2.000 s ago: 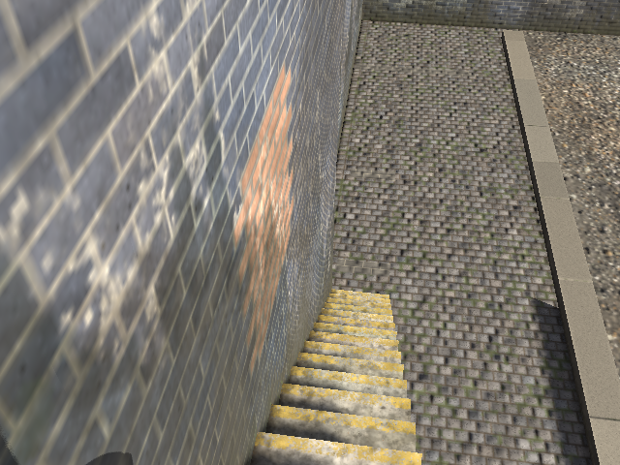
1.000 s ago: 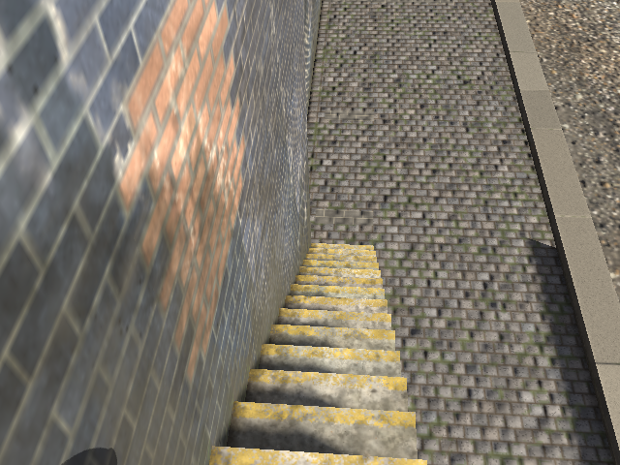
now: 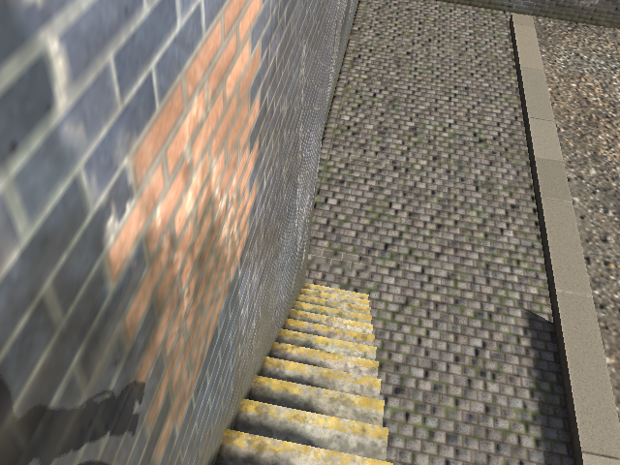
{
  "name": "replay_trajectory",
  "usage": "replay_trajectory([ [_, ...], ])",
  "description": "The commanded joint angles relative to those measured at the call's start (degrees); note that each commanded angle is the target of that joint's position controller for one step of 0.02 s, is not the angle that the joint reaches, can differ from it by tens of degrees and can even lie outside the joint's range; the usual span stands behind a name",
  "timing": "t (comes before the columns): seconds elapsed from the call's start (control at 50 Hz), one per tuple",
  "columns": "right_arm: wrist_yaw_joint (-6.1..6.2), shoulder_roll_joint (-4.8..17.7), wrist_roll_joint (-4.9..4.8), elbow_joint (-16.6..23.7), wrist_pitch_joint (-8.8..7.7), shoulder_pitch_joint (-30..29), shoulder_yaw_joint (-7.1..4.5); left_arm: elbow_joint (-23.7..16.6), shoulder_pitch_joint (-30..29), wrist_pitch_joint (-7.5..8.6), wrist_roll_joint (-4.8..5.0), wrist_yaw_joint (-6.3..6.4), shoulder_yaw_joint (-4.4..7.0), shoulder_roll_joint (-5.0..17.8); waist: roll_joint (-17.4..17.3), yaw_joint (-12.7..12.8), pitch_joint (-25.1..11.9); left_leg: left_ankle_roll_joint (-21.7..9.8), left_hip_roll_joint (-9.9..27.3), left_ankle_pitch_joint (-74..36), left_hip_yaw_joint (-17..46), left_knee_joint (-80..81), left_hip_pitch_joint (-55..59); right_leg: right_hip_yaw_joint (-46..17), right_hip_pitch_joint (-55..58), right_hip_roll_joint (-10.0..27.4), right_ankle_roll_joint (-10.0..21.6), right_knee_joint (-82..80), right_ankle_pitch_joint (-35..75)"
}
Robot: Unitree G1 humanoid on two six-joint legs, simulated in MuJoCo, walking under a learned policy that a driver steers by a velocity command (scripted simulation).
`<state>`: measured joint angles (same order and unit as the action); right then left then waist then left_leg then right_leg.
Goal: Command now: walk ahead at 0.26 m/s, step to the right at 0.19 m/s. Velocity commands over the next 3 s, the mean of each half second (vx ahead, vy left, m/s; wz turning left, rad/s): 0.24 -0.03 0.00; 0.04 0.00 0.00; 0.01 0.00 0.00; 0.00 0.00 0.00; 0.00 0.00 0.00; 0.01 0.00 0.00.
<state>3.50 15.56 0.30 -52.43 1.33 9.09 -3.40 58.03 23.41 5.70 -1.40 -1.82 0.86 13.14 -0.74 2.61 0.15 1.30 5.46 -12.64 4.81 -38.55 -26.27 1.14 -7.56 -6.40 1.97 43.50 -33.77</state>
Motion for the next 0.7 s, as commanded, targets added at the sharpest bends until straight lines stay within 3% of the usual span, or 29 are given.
replay_trajectory([
  [0.02,-1.04,4.29,-1.08,0.74,-0.34,1.53,-0.24,-2.30,-1.52,-0.81,-0.73,0.21,1.00,4.88,2.32,-0.33,6.43,0.24,0.60,-11.38,-2.55,14.06,12.67,-9.53,-13.48,8.53,8.88,-2.55,9.86],
  [0.06,-0.91,6.56,-1.59,-1.02,-0.10,7.61,-1.23,-3.42,-0.26,-3.85,-2.66,1.03,0.52,3.69,2.54,-0.57,6.07,0.14,1.98,-15.29,-4.60,22.05,16.13,-9.06,-10.33,7.19,8.18,7.34,8.07],
  [0.08,-0.55,6.59,-0.30,-3.66,-0.93,13.74,-1.58,-2.79,-0.71,-5.40,-3.28,1.65,0.42,3.66,1.92,-3.03,4.89,0.17,2.36,-18.13,-5.45,25.59,23.18,-6.76,-12.18,5.45,6.88,18.18,10.25],
  [0.1,-10.03,0.79,11.89,0.62,-1.11,9.42,4.14,-5.07,-0.46,-0.71,-1.91,-1.84,-1.62,8.64,-11.53,-0.12,17.89,-1.87,7.25,-1.83,2.42,17.78,17.92,-22.19,-29.23,14.85,9.87,30.69,-7.04],
  [0.12,-12.29,-2.42,10.71,1.55,-1.24,15.36,3.75,-3.51,-2.63,0.57,-0.53,-2.45,1.59,13.97,-9.94,-6.48,9.07,-5.51,3.46,-2.12,-2.53,22.22,18.75,-16.71,-20.87,11.30,10.86,37.56,-2.51],
  [0.14,-13.29,5.32,8.19,0.37,-1.64,18.82,1.84,-3.68,1.68,0.81,-1.27,-2.65,1.34,14.70,-8.25,-4.43,5.20,-6.61,1.35,-0.72,-2.58,25.48,20.79,-15.54,-19.22,6.38,9.13,43.97,-1.28],
  [0.16,-14.02,16.10,7.97,-1.14,-2.76,21.58,-1.58,-2.82,8.72,1.22,-0.50,-3.64,1.06,9.82,-17.27,-1.36,-5.42,-13.27,3.65,-14.40,1.32,5.38,32.63,-11.36,-28.76,-1.54,5.40,63.84,-5.38],
  [0.18,-14.65,18.04,8.33,-1.20,-3.74,30.22,-2.13,-3.54,10.74,2.13,1.08,-1.98,0.63,9.58,-16.79,-4.61,-18.27,-20.83,10.08,-22.09,9.65,-1.87,48.28,-10.30,-44.54,-5.33,1.49,90.20,-13.18],
  [0.2,-14.38,18.47,8.22,-0.83,-5.85,24.85,-1.93,-11.42,2.59,3.89,2.14,-0.35,-0.87,8.15,-15.45,-3.47,-14.08,-27.70,20.14,-6.81,30.07,8.58,46.76,-6.78,-60.40,0.18,-1.11,92.00,-9.96],
  [0.22,-13.01,16.92,7.12,0.57,-7.42,17.55,-1.51,-17.34,-11.86,4.50,1.21,2.17,-2.02,6.90,-10.87,-5.24,-4.69,-27.02,23.43,15.66,34.35,14.19,40.76,-8.55,-73.15,7.01,-3.39,88.91,-7.63],
  [0.24,-11.87,6.98,5.17,3.85,-8.48,8.91,1.95,-17.97,-12.20,2.99,0.20,3.66,-4.11,3.39,4.76,-3.94,-4.86,-20.77,17.64,24.24,22.90,12.27,28.81,-12.05,-66.43,9.43,-4.46,68.77,5.10],
  [0.26,-10.73,-3.13,7.80,4.09,-8.87,3.14,6.03,-15.38,-9.35,1.65,0.66,3.44,-3.90,5.26,6.27,-0.17,2.54,-18.47,16.28,18.89,17.90,9.68,9.66,-16.84,-57.13,15.72,-5.81,45.27,23.50],
  [0.28,-10.23,-5.32,7.54,4.45,-8.85,2.28,6.83,-13.59,-5.11,0.41,0.75,2.74,-3.62,5.28,-1.14,2.91,4.47,-15.44,10.92,14.97,11.89,10.61,-3.76,-11.68,-44.86,15.44,-6.85,38.54,23.18],
  [0.3,-9.41,-0.51,3.64,5.81,-9.53,3.80,4.87,-6.71,5.77,-0.43,-1.32,0.80,-1.85,7.22,-1.93,3.28,3.45,-13.50,0.60,24.66,0.89,2.55,-14.27,-7.17,-32.80,11.85,-6.90,27.84,38.02],
  [0.32,-10.14,4.45,3.21,2.20,-8.80,8.19,3.28,-5.01,2.47,-1.30,-2.38,-1.27,-1.33,5.76,-2.68,1.96,2.74,-12.27,-0.70,19.01,-0.52,6.00,-20.89,-2.55,-21.20,9.46,-8.71,27.60,36.45],
  [0.34,-9.90,9.42,5.74,0.63,-8.35,10.51,1.62,-5.60,2.94,-1.14,-3.87,-3.37,-1.83,4.04,-5.57,3.06,1.36,-12.90,1.23,9.21,2.79,3.47,-23.76,-0.78,-14.34,7.27,-8.11,35.43,39.42],
  [0.36,-10.29,9.60,5.40,3.15,-8.78,5.05,1.83,-5.90,2.42,-0.04,-3.07,-3.53,-1.35,4.43,-5.11,4.52,-1.12,-12.02,1.59,-2.92,1.93,0.03,-21.13,-1.53,-13.08,7.41,-8.49,32.92,35.65],
  [0.38,-11.29,7.36,4.85,4.20,-9.03,1.50,2.45,-6.99,0.33,0.69,-1.74,-2.85,-1.15,5.59,-3.36,5.19,-2.98,-10.36,2.76,-9.30,1.51,-2.91,-16.83,-1.70,-12.88,7.93,-9.12,28.62,31.82],
  [0.42,-11.82,4.18,2.83,1.36,-8.00,4.93,2.59,-10.26,-5.48,0.90,1.28,-1.22,-2.50,4.57,-2.96,1.47,-6.14,-8.54,7.01,-17.43,10.28,-5.16,1.68,-5.29,-20.44,10.52,-11.55,18.26,23.71],
  [0.44,-12.38,3.19,1.77,0.73,-6.82,4.50,2.55,-9.99,-4.74,0.82,3.03,-0.55,-3.29,3.49,-0.72,2.32,-5.71,-7.34,7.02,-23.58,12.81,-6.61,5.70,-5.68,-18.51,11.50,-11.84,9.51,29.74],
  [0.46,-12.34,1.23,0.27,1.74,-5.60,7.12,1.97,-11.87,-9.24,0.75,5.00,-0.09,-3.63,6.29,6.76,-1.18,-8.10,-3.06,1.71,-21.79,7.96,-6.69,9.72,-7.04,-15.69,10.87,-8.49,-0.30,48.32],
  [0.48,-11.93,3.31,0.40,2.03,-4.88,11.23,0.76,-13.49,-15.10,0.02,6.16,-0.54,-2.90,9.62,7.43,-5.05,-7.19,2.24,-1.19,-19.05,2.81,-2.90,9.68,-8.33,-15.47,9.08,-4.75,0.10,47.45],
  [0.5,-11.95,4.80,-0.03,2.74,-4.80,6.87,0.86,-13.04,-16.18,0.50,4.32,-1.07,-3.23,7.49,-0.15,-3.41,-5.17,2.93,-0.55,-14.82,1.55,-3.81,11.82,-8.61,-17.85,10.16,-6.53,-0.22,45.05],
  [0.52,-11.48,4.61,0.06,3.63,-4.48,2.83,0.93,-11.94,-15.48,0.56,3.55,-1.31,-3.41,6.47,-2.61,-2.29,-2.98,2.04,-0.31,-14.69,1.58,-3.12,13.24,-7.22,-20.71,9.40,-6.76,1.35,44.00],
  [0.54,-11.36,6.93,0.51,2.83,-4.10,2.10,0.25,-12.21,-14.89,0.49,2.27,-1.35,-3.77,5.65,-4.15,-1.53,-2.86,0.32,-0.49,-18.71,1.28,-2.50,12.93,-5.73,-18.25,7.75,-6.41,1.99,43.11],
  [0.58,-11.54,6.25,1.95,3.46,-3.96,-1.15,0.40,-11.64,-13.37,0.21,1.63,-1.13,-3.28,5.97,-2.93,-0.26,-3.11,-1.35,-0.18,-25.13,0.47,-2.91,14.65,-3.64,-16.35,6.36,-6.29,0.60,42.11],
  [0.62,-11.28,5.15,2.53,5.21,-3.19,-6.94,1.01,-10.52,-10.19,-0.12,0.89,-1.07,-2.78,6.30,-1.51,1.95,-4.85,-1.40,-1.27,-26.34,-0.73,-5.36,13.94,-0.74,-10.99,4.01,-6.26,-2.48,46.39],
  [0.64,-10.96,6.26,2.62,5.60,-2.72,-6.79,0.76,-10.60,-9.52,-0.11,0.71,-1.07,-2.11,7.44,-1.14,1.74,-4.78,-1.19,-1.99,-24.31,-1.54,-7.02,13.09,-0.60,-9.15,3.29,-5.90,-4.39,48.90],
  [0.7,-9.66,7.83,3.36,8.31,-2.64,-7.00,0.03,-11.19,-5.76,0.99,0.68,-0.82,-0.05,10.57,5.50,3.36,-1.53,0.57,-8.04,-1.56,-5.84,-23.44,7.96,-3.75,-8.29,4.68,-0.96,-9.94,57.34],
])
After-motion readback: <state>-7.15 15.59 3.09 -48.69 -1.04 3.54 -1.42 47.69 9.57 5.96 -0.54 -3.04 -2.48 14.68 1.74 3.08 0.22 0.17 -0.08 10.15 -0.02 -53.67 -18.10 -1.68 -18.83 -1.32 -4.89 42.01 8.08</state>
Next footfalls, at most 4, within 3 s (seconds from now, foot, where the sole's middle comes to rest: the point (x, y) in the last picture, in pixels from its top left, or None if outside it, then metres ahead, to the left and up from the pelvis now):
0.14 left None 0.16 0.16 -0.93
0.44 right None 0.21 -0.07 -0.92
0.80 left None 0.25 0.14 -0.93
1.06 right None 0.37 -0.09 -1.14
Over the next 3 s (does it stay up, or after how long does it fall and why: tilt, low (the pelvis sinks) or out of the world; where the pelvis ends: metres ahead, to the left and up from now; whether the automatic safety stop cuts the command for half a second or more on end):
stays up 0.35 -0.02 -0.36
